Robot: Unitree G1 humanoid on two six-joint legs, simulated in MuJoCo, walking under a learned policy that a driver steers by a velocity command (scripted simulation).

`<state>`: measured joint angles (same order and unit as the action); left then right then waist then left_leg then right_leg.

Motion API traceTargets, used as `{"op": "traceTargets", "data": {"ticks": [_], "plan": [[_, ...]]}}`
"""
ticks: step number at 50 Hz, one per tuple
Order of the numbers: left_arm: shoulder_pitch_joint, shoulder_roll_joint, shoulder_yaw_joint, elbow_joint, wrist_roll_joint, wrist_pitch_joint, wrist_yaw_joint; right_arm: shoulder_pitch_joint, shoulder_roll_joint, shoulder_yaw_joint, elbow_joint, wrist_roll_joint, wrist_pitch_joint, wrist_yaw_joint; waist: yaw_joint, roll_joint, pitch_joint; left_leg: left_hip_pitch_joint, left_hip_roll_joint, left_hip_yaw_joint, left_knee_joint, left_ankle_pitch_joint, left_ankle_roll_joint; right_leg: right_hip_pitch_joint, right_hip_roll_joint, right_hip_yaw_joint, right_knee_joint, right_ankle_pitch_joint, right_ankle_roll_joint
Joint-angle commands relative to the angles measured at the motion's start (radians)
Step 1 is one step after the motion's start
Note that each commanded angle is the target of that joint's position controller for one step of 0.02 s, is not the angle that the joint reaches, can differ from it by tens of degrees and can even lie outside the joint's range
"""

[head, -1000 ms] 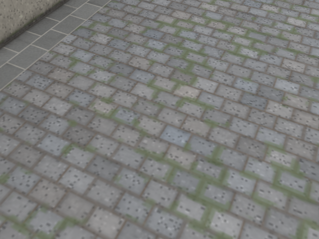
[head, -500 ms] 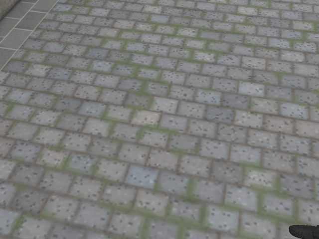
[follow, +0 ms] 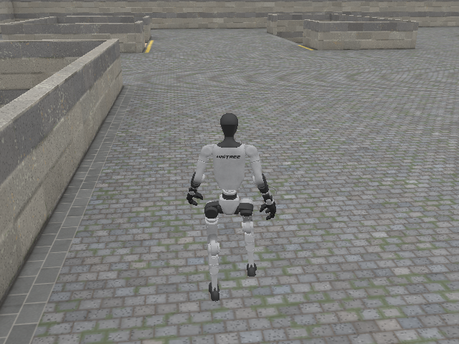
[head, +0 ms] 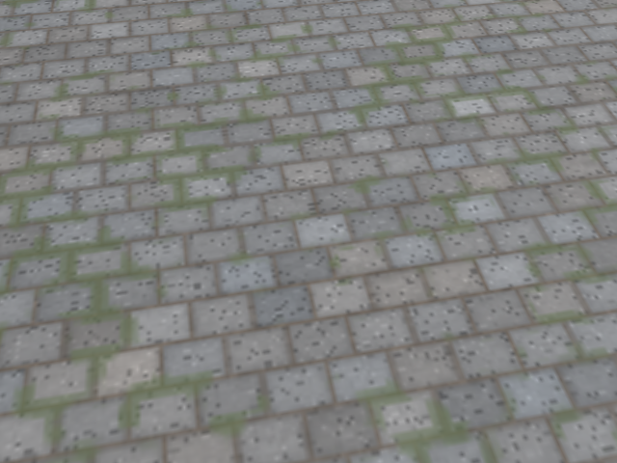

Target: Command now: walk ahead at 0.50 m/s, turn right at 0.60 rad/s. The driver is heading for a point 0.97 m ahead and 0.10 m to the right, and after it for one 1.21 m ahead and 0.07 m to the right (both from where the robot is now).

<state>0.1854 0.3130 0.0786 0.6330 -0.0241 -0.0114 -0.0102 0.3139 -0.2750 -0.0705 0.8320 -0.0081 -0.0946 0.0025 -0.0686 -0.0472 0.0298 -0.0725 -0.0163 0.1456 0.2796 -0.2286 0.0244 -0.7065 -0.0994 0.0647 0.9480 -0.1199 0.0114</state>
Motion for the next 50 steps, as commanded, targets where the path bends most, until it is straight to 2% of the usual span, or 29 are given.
{"op": "traceTargets", "data": {"ticks": [1,5,7,8,9,10,11,12,13,14,15,16,17,19,22,26,31,33,34,35,36,37,38,39,40,41,43,46,50], "plan": [[-0.083,0.015,-0.005,-0.082,0.001,-0.02,-0.019,-0.069,-0.169,-0.035,-0.065,0.006,-0.009,-0.007,0.001,0.104,0.02,0.011,0.255,-0.078,-0.125,0.276,0.136,0.007,-0.007,-0.031,-0.153,0.138,-0.006],[-0.176,0.013,-0.009,-0.124,-0.003,-0.022,-0.043,-0.017,-0.204,-0.044,-0.035,0.024,0.013,-0.007,-0.023,0.104,0.055,0.109,0.291,-0.022,-0.095,0.351,0.117,0.024,0.016,-0.09,-0.282,0.091,-0.043],[-0.161,0.04,0.004,-0.135,0.001,-0.02,-0.049,-0.023,-0.23,-0.052,-0.032,0.034,0.026,-0.01,0.01,0.127,0.032,0.157,0.3,0.015,-0.005,0.619,0.098,0.094,0.06,-0.134,-0.314,-0.006,-0.081],[-0.116,0.063,0.017,-0.13,0.005,-0.015,-0.048,-0.026,-0.248,-0.058,-0.033,0.04,0.033,-0.014,0.044,0.149,-0.007,0.172,0.298,0.034,0.085,0.806,0.088,0.171,0.099,-0.163,-0.316,-0.061,-0.104],[-0.007,0.099,0.038,-0.106,0.005,-0.011,-0.045,-0.035,-0.257,-0.06,-0.036,0.044,0.04,-0.018,0.112,0.149,-0.069,0.155,0.283,0.057,0.242,0.928,0.073,0.314,0.142,-0.184,-0.346,-0.072,-0.135],[0.167,0.154,0.071,-0.059,0.002,-0.005,-0.032,-0.041,-0.235,-0.05,-0.041,0.044,0.042,-0.022,0.204,0.12,-0.157,0.034,0.248,0.082,0.467,0.873,0.039,0.58,0.173,-0.17,-0.407,-0.001,-0.176],[0.278,0.239,0.093,-0.033,-0.006,0.006,-0.009,0.001,-0.138,-0.017,-0.063,-0.004,0.034,-0.019,0.206,-0.075,-0.245,-0.268,0.183,0.076,0.797,0.24,-0.005,0.889,-0.023,0.126,-0.393,0.057,-0.244],[0.218,0.302,0.09,-0.071,-0.007,-0.011,-0.014,0.035,-0.074,0.013,-0.127,-0.006,0.002,-0.006,0.115,-0.249,-0.392,-0.629,-0.024,-0.104,1.107,-0.378,-0.048,1.126,-0.232,0.727,-0.57,-0.196,-0.453],[0.233,0.204,0.063,-0.076,-0.001,-0.026,-0.024,-0.088,-0.179,-0.01,-0.138,0.031,-0.029,0.009,0.196,-0.085,-0.377,-0.74,0.031,-0.247,1.144,-0.316,-0.03,1.105,-0.227,0.708,-0.652,-0.259,-0.403],[0.206,0.169,0.05,-0.063,0.006,-0.039,-0.025,-0.149,-0.183,-0.008,-0.163,0.053,-0.045,0.015,0.182,-0.059,-0.236,-0.774,0.065,-0.23,1.091,-0.229,-0.01,0.982,-0.194,0.57,-0.657,-0.205,-0.364],[0.143,0.147,0.041,-0.064,0.006,-0.045,-0.024,-0.147,-0.164,-0.003,-0.154,0.035,-0.049,0.007,0.128,0.04,-0.15,-0.72,0.107,-0.231,0.997,-0.156,-0.012,0.822,-0.15,0.461,-0.66,-0.091,-0.331],[0.084,0.117,0.032,-0.073,0.01,-0.047,-0.02,-0.137,-0.172,-0.009,-0.143,0.01,-0.043,0.002,0.09,0.038,-0.112,-0.651,0.134,-0.233,0.912,-0.117,-0.022,0.707,-0.114,0.378,-0.669,0.015,-0.314],[0.052,0.11,0.026,-0.087,0.021,-0.047,-0.015,-0.115,-0.174,-0.013,-0.138,0.005,-0.031,0.004,0.06,0.009,-0.095,-0.59,0.146,-0.236,0.883,-0.091,-0.032,0.625,-0.092,0.342,-0.69,0.08,-0.311],[0.041,0.114,0.026,-0.08,0.019,-0.052,-0.004,-0.101,-0.152,-0.01,-0.134,-0.004,-0.012,0.003,0.042,0.008,-0.081,-0.55,0.139,-0.215,0.81,-0.066,-0.065,0.537,-0.073,0.292,-0.713,0.179,-0.321],[0.075,0.142,0.034,-0.055,0.013,-0.05,0.016,-0.191,-0.11,0.007,-0.159,-0.011,0.0,0.001,0.065,0.01,-0.045,-0.545,0.113,-0.197,0.617,0.086,-0.102,0.462,-0.028,0.21,-0.72,0.195,-0.3],[0.138,0.141,0.033,-0.015,0.007,-0.045,0.024,-0.319,-0.078,0.025,-0.179,0.003,-0.01,0.019,0.131,-0.023,-0.029,-0.434,0.059,-0.179,0.343,0.34,-0.101,0.435,0.005,0.164,-0.708,0.061,-0.241],[0.192,0.132,0.03,0.037,0.006,-0.041,0.021,-0.337,-0.132,0.006,-0.198,0.013,-0.025,0.036,0.132,-0.06,-0.007,-0.427,0.055,-0.202,0.239,0.244,-0.036,0.583,-0.079,0.26,-0.614,0.036,-0.214],[0.175,0.126,0.028,0.042,0.008,-0.033,0.02,-0.249,-0.15,-0.008,-0.178,0.009,-0.029,0.032,0.079,-0.077,-0.024,-0.318,0.033,-0.164,0.197,0.176,0.006,0.607,-0.067,0.261,-0.529,0.168,-0.187],[0.175,0.094,0.016,0.038,0.013,-0.031,0.018,-0.144,-0.182,-0.024,-0.154,0.001,-0.034,0.027,0.03,-0.054,-0.1,-0.157,0.054,-0.176,0.197,0.193,0.043,0.585,-0.01,0.217,-0.381,0.257,-0.157],[0.217,0.049,-0.003,0.021,0.028,-0.033,0.021,0.001,-0.244,-0.039,-0.142,-0.013,-0.037,0.024,-0.007,0.071,-0.258,0.127,0.224,-0.372,0.235,0.207,0.126,0.423,0.071,0.146,-0.087,0.092,-0.109],[0.335,0.0,-0.018,0.019,0.001,-0.046,0.022,0.097,-0.293,-0.058,-0.094,-0.007,-0.023,0.034,0.024,0.393,-0.353,0.384,0.388,-0.84,0.078,-0.084,0.268,0.092,0.204,0.06,0.23,-0.408,-0.036],[0.284,0.088,-0.004,0.031,-0.009,-0.051,0.023,0.101,-0.201,-0.033,-0.096,0.024,-0.021,0.039,-0.009,0.277,-0.284,0.371,0.391,-0.929,0.009,-0.321,0.249,-0.037,0.16,0.136,0.343,-0.446,-0.036],[0.166,0.127,0.006,0.01,-0.013,-0.052,0.021,0.04,-0.16,-0.02,-0.105,0.023,-0.016,0.034,-0.021,0.18,-0.156,0.257,0.364,-0.784,-0.002,-0.306,0.211,-0.083,0.117,0.11,0.359,-0.359,-0.041],[0.096,0.119,0.002,-0.007,0.001,-0.054,0.022,-0.013,-0.147,-0.013,-0.116,0.009,-0.01,0.031,-0.005,0.11,-0.093,0.14,0.324,-0.672,-0.013,-0.197,0.194,-0.061,0.075,0.067,0.325,-0.287,-0.043],[0.064,0.104,0.003,-0.016,0.014,-0.058,0.02,-0.045,-0.129,-0.006,-0.116,0.001,-0.007,0.029,0.016,0.099,-0.045,0.051,0.289,-0.597,-0.033,-0.097,0.195,-0.041,0.043,0.054,0.261,-0.233,-0.042],[0.075,0.089,0.003,-0.014,0.016,-0.059,0.017,-0.06,-0.112,0.001,-0.116,-0.007,-0.009,0.025,0.042,0.127,-0.042,-0.002,0.259,-0.54,-0.052,-0.016,0.188,0.012,0.016,0.05,0.216,-0.195,-0.041],[0.102,0.057,-0.002,-0.001,0.012,-0.054,0.013,-0.056,-0.104,0.005,-0.107,0.002,-0.014,0.023,0.059,0.154,-0.051,-0.035,0.232,-0.465,-0.083,0.086,0.198,0.052,0.005,0.027,0.151,-0.178,-0.03],[0.03,0.028,-0.015,-0.024,0.022,-0.053,0.014,-0.029,-0.146,-0.006,-0.084,0.013,-0.014,0.015,0.048,0.125,-0.026,-0.044,0.238,-0.389,-0.123,0.206,0.217,0.014,-0.01,0.002,0.002,-0.097,-0.005],[-0.089,0.002,-0.027,-0.041,0.018,-0.065,0.002,0.011,-0.168,-0.009,-0.057,0.022,0.0,0.007,0.007,0.119,-0.004,-0.043,0.198,-0.277,-0.135,0.262,0.181,0.063,0.008,-0.029,-0.242,0.117,0.005]]}}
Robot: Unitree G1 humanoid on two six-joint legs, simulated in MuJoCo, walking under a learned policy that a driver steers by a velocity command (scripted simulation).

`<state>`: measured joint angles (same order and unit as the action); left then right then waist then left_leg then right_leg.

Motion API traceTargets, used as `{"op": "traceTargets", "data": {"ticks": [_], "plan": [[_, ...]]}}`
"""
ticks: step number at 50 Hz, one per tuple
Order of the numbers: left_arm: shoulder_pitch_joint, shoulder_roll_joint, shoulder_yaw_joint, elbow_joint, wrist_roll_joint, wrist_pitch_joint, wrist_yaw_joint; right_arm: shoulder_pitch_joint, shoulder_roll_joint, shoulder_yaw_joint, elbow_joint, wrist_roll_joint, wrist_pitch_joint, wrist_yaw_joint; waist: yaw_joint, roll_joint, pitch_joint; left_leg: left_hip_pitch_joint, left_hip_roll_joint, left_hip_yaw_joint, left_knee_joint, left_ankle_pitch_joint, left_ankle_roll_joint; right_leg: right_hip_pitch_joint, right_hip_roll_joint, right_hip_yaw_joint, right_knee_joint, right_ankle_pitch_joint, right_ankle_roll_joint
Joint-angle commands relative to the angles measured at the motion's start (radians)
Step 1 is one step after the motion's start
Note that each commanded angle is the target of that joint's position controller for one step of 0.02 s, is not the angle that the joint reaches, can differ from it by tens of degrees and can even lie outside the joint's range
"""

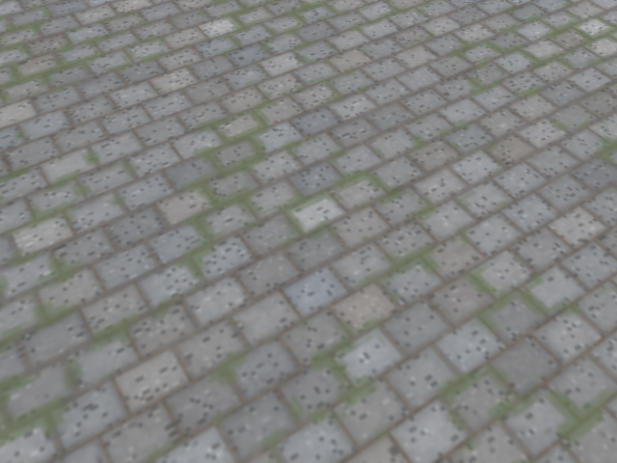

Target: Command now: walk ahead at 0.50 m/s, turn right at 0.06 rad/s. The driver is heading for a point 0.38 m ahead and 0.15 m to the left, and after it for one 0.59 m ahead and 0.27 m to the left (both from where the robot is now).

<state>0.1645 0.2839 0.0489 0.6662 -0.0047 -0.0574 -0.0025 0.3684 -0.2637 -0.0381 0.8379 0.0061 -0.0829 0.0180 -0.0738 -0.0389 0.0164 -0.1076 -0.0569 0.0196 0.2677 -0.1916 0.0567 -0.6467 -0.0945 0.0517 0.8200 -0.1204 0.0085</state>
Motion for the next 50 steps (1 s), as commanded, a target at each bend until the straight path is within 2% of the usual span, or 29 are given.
{"op": "traceTargets", "data": {"ticks": [1,4,6,8,9,10,11,12,13,14,15,16,18,21,25,31,34,35,36,37,38,39,40,41,42,43,45,47,50], "plan": [[-0.098,0.03,0.001,-0.079,-0.004,-0.022,-0.01,-0.027,-0.183,-0.041,-0.054,0.01,-0.009,-0.009,0.0,0.11,0.016,-0.008,0.235,-0.134,-0.12,0.228,0.143,0.025,0.014,-0.026,-0.162,0.153,0.009],[-0.186,0.034,0.001,-0.105,-0.012,-0.03,-0.025,0.034,-0.187,-0.042,-0.023,0.016,0.004,-0.01,-0.029,0.107,0.041,0.029,0.261,-0.146,-0.097,0.227,0.138,0.052,0.036,-0.035,-0.245,0.177,0.0],[-0.213,0.047,0.006,-0.121,-0.014,-0.039,-0.035,0.049,-0.194,-0.045,-0.01,0.02,0.018,-0.014,-0.017,0.113,0.052,0.078,0.287,-0.179,-0.057,0.255,0.128,0.06,0.05,-0.024,-0.295,0.124,-0.017],[-0.162,0.078,0.02,-0.11,-0.012,-0.047,-0.038,0.035,-0.217,-0.053,-0.009,0.021,0.028,-0.021,0.029,0.129,0.028,0.101,0.299,-0.201,0.008,0.339,0.11,0.155,0.069,-0.027,-0.337,0.064,-0.038],[-0.073,0.104,0.035,-0.086,-0.008,-0.05,-0.033,0.013,-0.221,-0.054,-0.013,0.023,0.031,-0.024,0.087,0.126,-0.022,0.08,0.272,-0.179,0.102,0.461,0.089,0.297,0.088,-0.047,-0.376,0.068,-0.06],[0.07,0.153,0.059,-0.048,0.002,-0.05,-0.023,0.008,-0.192,-0.043,-0.02,0.016,0.029,-0.024,0.154,0.111,-0.129,-0.002,0.216,-0.143,0.277,0.477,0.058,0.534,0.061,-0.032,-0.36,0.089,-0.092],[0.256,0.232,0.079,-0.026,0.018,-0.044,-0.008,0.001,-0.117,-0.015,-0.057,-0.015,0.024,-0.024,0.221,-0.02,-0.303,-0.209,0.136,-0.094,0.599,0.175,0.014,0.841,-0.153,0.184,-0.313,0.108,-0.156],[0.27,0.264,0.082,-0.008,0.019,-0.033,-0.014,0.142,-0.035,0.007,-0.066,0.008,0.007,-0.02,0.148,-0.286,-0.42,-0.538,0.016,-0.086,0.889,-0.398,-0.032,1.072,-0.342,0.59,-0.422,-0.116,-0.286],[0.254,0.164,0.059,-0.015,0.009,-0.031,-0.013,0.078,-0.149,-0.021,-0.052,0.031,0.002,-0.02,0.185,-0.161,-0.327,-0.63,0.068,-0.161,0.992,-0.377,-0.033,0.987,-0.305,0.594,-0.487,-0.261,-0.253],[0.198,0.127,0.045,-0.01,0.002,-0.032,-0.01,-0.01,-0.183,-0.036,-0.078,0.04,0.001,-0.019,0.179,-0.113,-0.19,-0.67,0.105,-0.143,1.0,-0.28,-0.031,0.865,-0.274,0.442,-0.511,-0.243,-0.219],[0.135,0.108,0.037,-0.008,0.005,-0.035,-0.012,-0.047,-0.168,-0.036,-0.084,0.033,0.005,-0.022,0.147,-0.055,-0.123,-0.635,0.141,-0.126,0.973,-0.201,-0.037,0.74,-0.234,0.343,-0.543,-0.153,-0.204],[0.089,0.081,0.031,-0.003,0.009,-0.039,-0.015,-0.061,-0.156,-0.04,-0.087,0.021,0.012,-0.022,0.119,-0.054,-0.071,-0.606,0.165,-0.126,0.933,-0.147,-0.044,0.647,-0.201,0.261,-0.579,-0.084,-0.2],[0.041,0.063,0.031,0.012,0.017,-0.054,-0.015,-0.026,-0.116,-0.039,-0.08,0.027,0.036,-0.019,0.074,-0.079,-0.043,-0.522,0.192,-0.126,0.903,-0.093,-0.055,0.538,-0.17,0.146,-0.643,-0.001,-0.197],[0.031,0.088,0.043,0.044,0.018,-0.068,-0.008,-0.067,-0.088,-0.038,-0.105,0.02,0.06,-0.02,0.058,-0.037,0.003,-0.561,0.202,-0.131,0.842,-0.02,-0.075,0.496,-0.176,0.031,-0.688,0.111,-0.209],[0.049,0.121,0.054,0.075,0.019,-0.059,0.005,-0.16,-0.07,-0.031,-0.137,0.017,0.054,-0.001,0.083,-0.012,0.03,-0.571,0.193,-0.102,0.621,0.177,-0.075,0.528,-0.149,-0.112,-0.7,0.171,-0.19],[0.116,0.174,0.071,0.123,-0.006,-0.025,0.014,-0.34,-0.067,-0.023,-0.222,0.012,0.05,0.035,0.139,0.007,0.09,-0.576,0.162,-0.009,0.391,0.178,-0.024,0.672,-0.186,-0.215,-0.642,0.289,-0.155],[0.089,0.214,0.082,0.116,-0.025,0.005,0.029,-0.252,-0.117,-0.051,-0.23,0.0,0.052,0.045,0.07,-0.048,-0.001,-0.406,0.061,0.079,0.362,0.058,0.021,0.718,-0.176,-0.253,-0.405,0.778,-0.109],[0.071,0.213,0.081,0.11,-0.032,0.013,0.033,-0.127,-0.156,-0.075,-0.201,0.002,0.052,0.041,0.001,-0.039,-0.07,-0.247,0.016,0.092,0.309,0.099,0.049,0.687,-0.147,-0.269,-0.235,0.817,-0.082],[0.079,0.188,0.071,0.106,-0.031,0.009,0.033,0.001,-0.216,-0.105,-0.171,-0.001,0.057,0.023,-0.067,0.01,-0.143,-0.017,0.007,0.048,0.231,0.27,0.085,0.561,-0.094,-0.284,-0.003,0.653,-0.027],[0.162,0.058,0.033,0.077,0.038,-0.002,0.023,0.011,-0.324,-0.12,-0.17,0.0,0.068,-0.003,0.023,0.298,-0.226,0.289,0.245,-0.262,0.323,0.767,0.177,0.226,0.021,-0.27,0.346,-0.295,0.039],[0.231,0.073,0.016,0.058,0.029,-0.021,0.009,-0.029,-0.342,-0.112,-0.237,-0.019,0.056,0.007,0.047,0.317,-0.46,0.476,0.456,-0.739,0.216,0.697,0.408,0.013,0.165,-0.051,0.63,-0.624,0.072],[0.114,0.166,0.039,0.06,-0.006,-0.028,0.005,-0.04,-0.271,-0.097,-0.252,-0.014,0.053,0.018,-0.026,0.117,-0.455,0.431,0.407,-0.633,0.166,0.662,0.356,-0.019,0.104,0.058,0.645,-0.544,0.052],[0.045,0.155,0.034,0.029,-0.019,-0.028,0.011,-0.09,-0.233,-0.087,-0.247,-0.001,0.046,0.017,-0.003,0.093,-0.317,0.309,0.358,-0.507,0.155,0.604,0.31,-0.059,0.074,0.04,0.575,-0.452,0.036],[0.035,0.141,0.033,0.043,-0.003,-0.021,0.025,-0.136,-0.202,-0.08,-0.244,0.012,0.046,0.012,0.032,0.025,-0.21,0.17,0.308,-0.429,0.138,0.567,0.266,-0.052,0.037,0.033,0.503,-0.387,0.042],[0.038,0.151,0.038,0.042,0.009,-0.009,0.035,-0.173,-0.183,-0.075,-0.25,0.011,0.05,0.003,0.062,0.044,-0.167,0.053,0.282,-0.388,0.114,0.552,0.251,-0.002,0.018,0.038,0.445,-0.344,0.046],[0.05,0.157,0.041,0.042,0.009,0.006,0.036,-0.192,-0.181,-0.073,-0.261,-0.005,0.056,-0.002,0.087,0.074,-0.153,-0.037,0.264,-0.369,0.089,0.548,0.242,0.064,0.017,0.041,0.418,-0.319,0.046],[0.077,0.131,0.036,0.048,0.014,0.023,0.04,-0.209,-0.19,-0.077,-0.266,-0.016,0.058,-0.008,0.11,0.089,-0.158,-0.121,0.246,-0.333,0.078,0.602,0.242,0.117,0.034,0.027,0.342,-0.302,0.061],[0.059,0.111,0.03,0.044,0.02,0.031,0.045,-0.202,-0.208,-0.083,-0.263,-0.01,0.064,-0.02,0.108,0.092,-0.169,-0.144,0.226,-0.314,0.085,0.607,0.233,0.12,0.052,0.024,0.247,-0.263,0.078],[0.007,0.106,0.026,0.033,0.017,0.043,0.045,-0.208,-0.214,-0.085,-0.268,0.002,0.087,-0.041,0.093,0.116,-0.18,-0.158,0.197,-0.333,0.086,0.391,0.199,0.128,0.07,0.039,0.131,-0.169,0.093]]}}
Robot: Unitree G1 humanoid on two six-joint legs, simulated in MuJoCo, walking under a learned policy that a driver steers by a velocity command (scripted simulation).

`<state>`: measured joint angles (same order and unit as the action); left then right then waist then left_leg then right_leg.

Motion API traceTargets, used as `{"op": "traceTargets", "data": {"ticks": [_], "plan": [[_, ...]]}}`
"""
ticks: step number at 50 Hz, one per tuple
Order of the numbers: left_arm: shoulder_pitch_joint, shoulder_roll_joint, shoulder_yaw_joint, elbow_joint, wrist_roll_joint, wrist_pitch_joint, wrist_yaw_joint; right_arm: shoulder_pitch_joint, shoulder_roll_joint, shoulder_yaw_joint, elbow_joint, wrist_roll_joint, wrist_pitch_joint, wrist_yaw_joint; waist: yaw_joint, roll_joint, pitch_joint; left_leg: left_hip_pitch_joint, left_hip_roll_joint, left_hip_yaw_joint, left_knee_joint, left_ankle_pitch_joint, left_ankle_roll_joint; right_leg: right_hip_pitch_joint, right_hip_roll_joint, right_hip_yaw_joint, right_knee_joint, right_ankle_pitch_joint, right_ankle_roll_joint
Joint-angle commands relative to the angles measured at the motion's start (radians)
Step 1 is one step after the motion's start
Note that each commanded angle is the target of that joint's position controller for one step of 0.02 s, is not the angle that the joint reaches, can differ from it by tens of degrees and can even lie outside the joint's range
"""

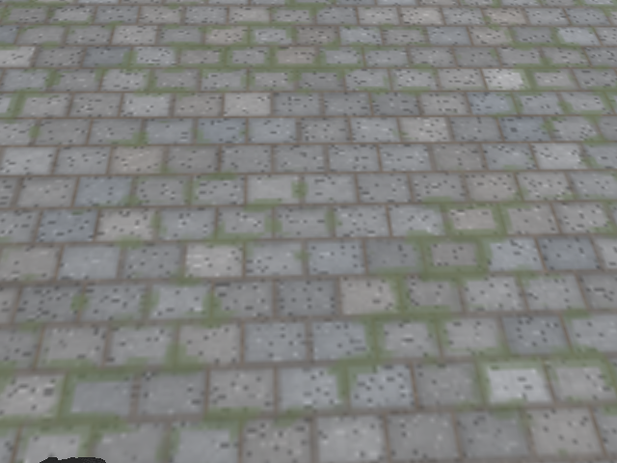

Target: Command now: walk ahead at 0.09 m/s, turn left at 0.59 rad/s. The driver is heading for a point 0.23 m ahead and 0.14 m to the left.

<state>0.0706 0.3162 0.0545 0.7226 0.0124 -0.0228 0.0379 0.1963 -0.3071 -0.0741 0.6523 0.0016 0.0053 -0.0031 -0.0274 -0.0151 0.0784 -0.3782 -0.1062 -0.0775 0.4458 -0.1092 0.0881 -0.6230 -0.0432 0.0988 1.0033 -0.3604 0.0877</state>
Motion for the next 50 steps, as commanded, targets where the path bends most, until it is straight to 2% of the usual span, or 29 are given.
{"op": "traceTargets", "data": {"ticks": [1,4,7,9,10,11,12,13,14,15,16,18,21,22,24,26,27,28,29,30,31,33,35,43,50], "plan": [[0.08,0.074,0.02,-0.029,-0.003,0.011,0.002,-0.041,-0.169,-0.048,-0.086,0.008,0.007,-0.025,0.04,0.104,-0.232,0.102,0.236,-0.25,-0.098,0.208,0.154,0.11,0.025,-0.003,-0.091,0.095,0.014],[0.028,0.075,0.02,-0.047,-0.009,0.009,-0.004,-0.041,-0.165,-0.048,-0.09,0.004,0.022,-0.03,0.02,0.142,-0.194,0.089,0.22,-0.309,-0.099,0.019,0.134,0.132,0.046,0.011,-0.202,0.108,0.009],[0.018,0.083,0.024,-0.056,-0.012,-0.009,-0.014,-0.031,-0.159,-0.047,-0.092,0.005,0.029,-0.026,0.011,0.172,-0.188,0.134,0.226,-0.374,-0.048,0.079,0.127,0.178,0.068,0.015,-0.316,0.062,-0.007],[0.059,0.086,0.031,-0.048,-0.015,-0.022,-0.023,-0.049,-0.149,-0.043,-0.1,0.015,0.034,-0.025,0.038,0.181,-0.193,0.158,0.208,-0.406,0.007,0.148,0.102,0.262,0.072,0.004,-0.483,0.115,-0.032],[0.093,0.096,0.037,-0.037,-0.013,-0.027,-0.026,-0.055,-0.136,-0.039,-0.104,0.022,0.038,-0.028,0.058,0.171,-0.189,0.132,0.176,-0.396,0.045,0.108,0.067,0.35,0.046,0.002,-0.612,0.232,-0.053],[0.115,0.155,0.051,-0.04,0.004,-0.026,-0.022,-0.013,-0.089,-0.025,-0.106,0.013,0.039,-0.028,0.037,0.055,-0.22,0.059,0.115,-0.316,0.176,-0.102,0.012,0.465,-0.124,0.128,-0.652,0.331,-0.115],[0.073,0.233,0.066,-0.042,0.029,-0.011,-0.018,0.041,-0.067,-0.02,-0.123,0.012,0.032,-0.027,-0.035,-0.238,-0.168,-0.146,-0.06,-0.11,0.348,-0.462,-0.055,0.515,-0.301,0.356,-0.674,0.585,-0.274],[0.094,0.172,0.056,-0.05,0.033,-0.011,-0.019,0.035,-0.155,-0.041,-0.113,-0.007,0.02,-0.025,0.011,-0.243,-0.183,-0.199,-0.02,-0.09,0.589,-0.563,-0.109,0.5,-0.382,0.462,-0.68,0.643,-0.385],[0.075,0.128,0.043,-0.061,0.022,-0.011,-0.016,0.038,-0.192,-0.057,-0.091,0.002,0.02,-0.024,0.013,-0.154,-0.178,-0.2,0.001,-0.107,0.697,-0.504,-0.126,0.491,-0.337,0.371,-0.655,0.636,-0.371],[0.044,0.103,0.037,-0.063,0.008,-0.009,-0.016,0.043,-0.177,-0.058,-0.066,0.007,0.03,-0.028,0.003,-0.103,-0.159,-0.201,0.01,-0.099,0.734,-0.451,-0.145,0.485,-0.266,0.27,-0.633,0.607,-0.322],[0.033,0.092,0.033,-0.062,-0.007,-0.005,-0.016,0.035,-0.154,-0.052,-0.061,0.005,0.04,-0.032,0.007,-0.097,-0.147,-0.216,0.014,-0.098,0.749,-0.412,-0.159,0.493,-0.231,0.221,-0.626,0.587,-0.295],[0.039,0.09,0.027,-0.051,-0.009,0.005,-0.015,0.016,-0.095,-0.033,-0.064,0.01,0.049,-0.029,0.012,-0.111,-0.14,-0.172,0.015,-0.06,0.692,-0.367,-0.177,0.477,-0.182,0.139,-0.632,0.615,-0.286],[0.039,0.089,0.028,-0.041,-0.005,0.017,-0.014,-0.029,-0.043,-0.008,-0.078,0.009,0.045,-0.023,0.032,-0.174,-0.168,-0.056,0.061,0.008,0.434,-0.352,-0.186,0.498,-0.154,0.078,-0.623,0.607,-0.282],[0.049,0.098,0.03,-0.036,-0.006,0.021,-0.016,-0.045,-0.034,-0.002,-0.082,0.007,0.044,-0.019,0.045,-0.194,-0.173,-0.006,0.075,0.027,0.349,-0.348,-0.183,0.494,-0.158,0.079,-0.625,0.601,-0.287],[0.078,0.121,0.035,-0.022,-0.013,0.027,-0.02,-0.044,-0.053,-0.006,-0.073,0.013,0.043,-0.014,0.061,-0.211,-0.173,0.061,0.08,0.054,0.206,-0.292,-0.173,0.5,-0.174,0.102,-0.617,0.57,-0.297],[0.073,0.113,0.027,-0.012,-0.027,0.027,-0.023,0.007,-0.051,-0.008,-0.039,0.008,0.04,-0.01,0.028,-0.183,-0.156,0.187,0.07,0.08,-0.05,-0.099,-0.137,0.452,-0.156,0.093,-0.593,0.499,-0.268],[0.115,0.097,0.02,0.006,-0.029,0.02,-0.025,0.004,-0.068,-0.009,-0.038,0.0,0.039,-0.01,0.033,-0.151,-0.15,0.268,0.09,0.044,-0.126,-0.008,-0.107,0.402,-0.141,0.088,-0.594,0.426,-0.22],[0.135,0.074,0.01,0.009,-0.007,0.007,-0.032,0.012,-0.117,-0.014,-0.048,-0.011,0.039,-0.018,0.049,-0.053,-0.182,0.372,0.192,-0.065,-0.097,0.151,-0.07,0.328,-0.105,0.049,-0.545,0.308,-0.152],[0.164,0.021,-0.005,0.006,0.012,-0.008,-0.038,-0.028,-0.156,-0.02,-0.042,-0.024,0.041,-0.02,0.107,0.154,-0.185,0.31,0.269,-0.135,-0.05,0.169,0.004,0.318,-0.01,-0.058,-0.531,0.128,-0.082],[0.109,0.04,-0.006,0.011,0.022,-0.01,-0.035,-0.057,-0.075,-0.001,-0.048,-0.027,0.033,-0.01,0.07,0.146,-0.171,0.205,0.265,-0.138,-0.069,0.025,0.033,0.399,-0.013,-0.064,-0.547,0.116,-0.043],[0.073,0.059,-0.001,0.015,0.019,-0.009,-0.035,-0.062,-0.043,0.009,-0.041,-0.033,0.024,-0.003,0.057,0.12,-0.139,0.181,0.225,-0.114,-0.075,-0.073,0.007,0.413,-0.008,-0.067,-0.551,0.163,-0.03],[0.069,0.066,0.002,0.032,0.011,0.0,-0.026,-0.044,-0.064,0.006,-0.022,-0.03,0.009,-0.002,0.045,0.121,-0.095,0.152,0.193,-0.093,-0.078,-0.091,-0.029,0.412,-0.005,-0.071,-0.541,0.206,-0.033],[0.086,0.065,0.002,0.048,0.006,0.004,-0.021,-0.023,-0.057,0.011,-0.005,-0.024,-0.002,-0.006,0.049,0.118,-0.073,0.136,0.188,-0.088,-0.074,-0.065,-0.039,0.418,-0.011,-0.065,-0.552,0.221,-0.037],[0.111,0.057,0.005,0.131,-0.001,0.007,-0.01,-0.007,-0.04,0.018,0.039,-0.018,-0.009,-0.012,0.047,0.052,-0.067,0.147,0.169,-0.075,-0.068,-0.025,-0.038,0.445,-0.015,-0.066,-0.568,0.253,-0.025],[0.12,0.063,0.008,0.197,-0.005,0.012,0.0,0.012,-0.035,0.017,0.1,-0.013,-0.013,-0.012,0.046,0.029,-0.08,0.17,0.152,-0.05,-0.06,0.041,-0.041,0.466,-0.017,-0.067,-0.572,0.282,-0.025]]}}
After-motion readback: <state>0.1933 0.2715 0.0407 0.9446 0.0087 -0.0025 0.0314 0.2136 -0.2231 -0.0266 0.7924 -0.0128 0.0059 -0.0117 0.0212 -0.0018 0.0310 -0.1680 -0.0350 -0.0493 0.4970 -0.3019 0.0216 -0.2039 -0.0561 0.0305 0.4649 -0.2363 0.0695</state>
